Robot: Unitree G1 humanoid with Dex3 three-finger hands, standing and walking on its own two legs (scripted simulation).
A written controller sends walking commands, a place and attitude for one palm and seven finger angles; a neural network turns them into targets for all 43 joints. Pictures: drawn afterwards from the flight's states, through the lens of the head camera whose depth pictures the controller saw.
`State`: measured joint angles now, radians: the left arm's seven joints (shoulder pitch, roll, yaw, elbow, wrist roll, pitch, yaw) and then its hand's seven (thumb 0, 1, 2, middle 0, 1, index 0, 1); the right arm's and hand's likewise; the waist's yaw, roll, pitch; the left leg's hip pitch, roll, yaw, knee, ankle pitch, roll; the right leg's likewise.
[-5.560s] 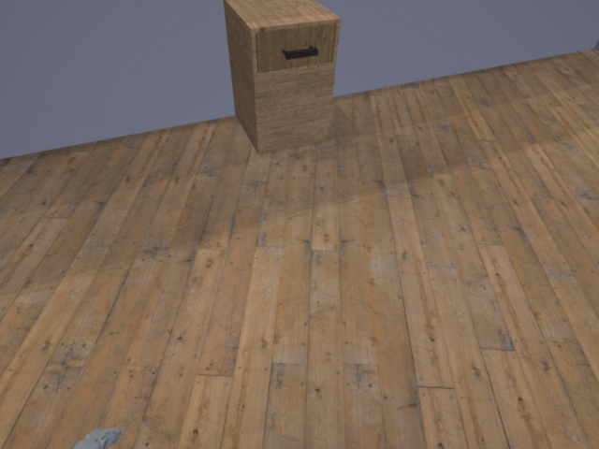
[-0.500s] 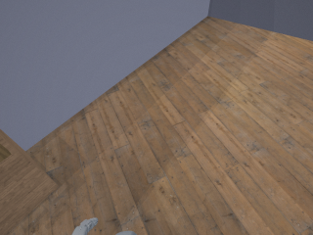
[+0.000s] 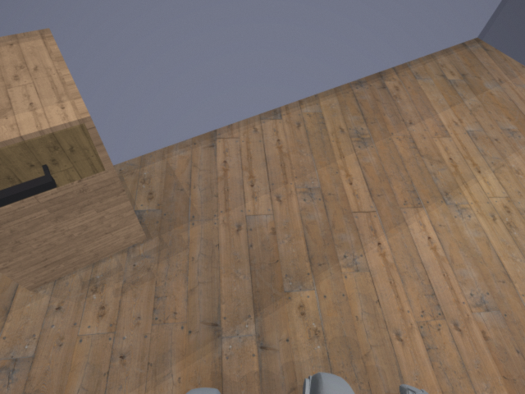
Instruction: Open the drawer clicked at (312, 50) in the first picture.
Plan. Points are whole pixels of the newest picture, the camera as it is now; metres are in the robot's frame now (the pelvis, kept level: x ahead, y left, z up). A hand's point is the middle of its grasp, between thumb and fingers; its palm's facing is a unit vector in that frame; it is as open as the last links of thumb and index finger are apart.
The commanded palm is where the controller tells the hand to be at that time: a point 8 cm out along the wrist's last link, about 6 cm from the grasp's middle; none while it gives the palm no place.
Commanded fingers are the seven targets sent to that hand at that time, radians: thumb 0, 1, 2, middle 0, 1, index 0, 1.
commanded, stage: turn to face it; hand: left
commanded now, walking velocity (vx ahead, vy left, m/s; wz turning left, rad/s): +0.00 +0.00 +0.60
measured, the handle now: (17, 185) +0.54 +0.63 -0.22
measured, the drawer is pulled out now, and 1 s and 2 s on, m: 0.00 0.00 0.00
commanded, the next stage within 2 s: take the last steps up to it in 0.74 s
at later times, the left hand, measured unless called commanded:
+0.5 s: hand out of the picture +0.05 +0.16 -0.13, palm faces +0.28 -0.91 -0.30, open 7.4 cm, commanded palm none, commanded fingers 0.00 0.90 0.90 -0.20 -0.30 -0.20 -0.30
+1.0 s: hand out of the picture -0.12 +0.18 -0.17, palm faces +0.52 -0.82 -0.22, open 7.4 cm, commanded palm none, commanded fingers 0.00 0.90 0.90 -0.20 -0.30 -0.20 -0.30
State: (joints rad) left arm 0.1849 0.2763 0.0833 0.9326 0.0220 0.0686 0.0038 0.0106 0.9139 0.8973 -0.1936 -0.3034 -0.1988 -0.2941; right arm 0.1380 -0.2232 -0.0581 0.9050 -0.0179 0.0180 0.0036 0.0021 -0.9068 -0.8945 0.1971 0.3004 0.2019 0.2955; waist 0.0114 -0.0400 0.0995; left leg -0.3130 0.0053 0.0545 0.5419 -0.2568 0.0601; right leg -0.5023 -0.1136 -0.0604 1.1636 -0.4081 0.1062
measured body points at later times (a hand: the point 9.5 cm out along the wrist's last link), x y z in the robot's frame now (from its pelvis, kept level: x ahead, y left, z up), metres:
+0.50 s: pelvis -0.01 -0.06 +0.00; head +0.03 -0.09 +0.45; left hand +0.04 +0.21 -0.11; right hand +0.11 -0.30 -0.16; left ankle -0.06 +0.07 -0.64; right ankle +0.01 -0.16 -0.74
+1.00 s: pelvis -0.02 -0.01 +0.00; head -0.02 +0.02 +0.45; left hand -0.14 +0.23 -0.16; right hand +0.19 -0.16 -0.12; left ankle -0.10 +0.06 -0.74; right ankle +0.02 -0.16 -0.66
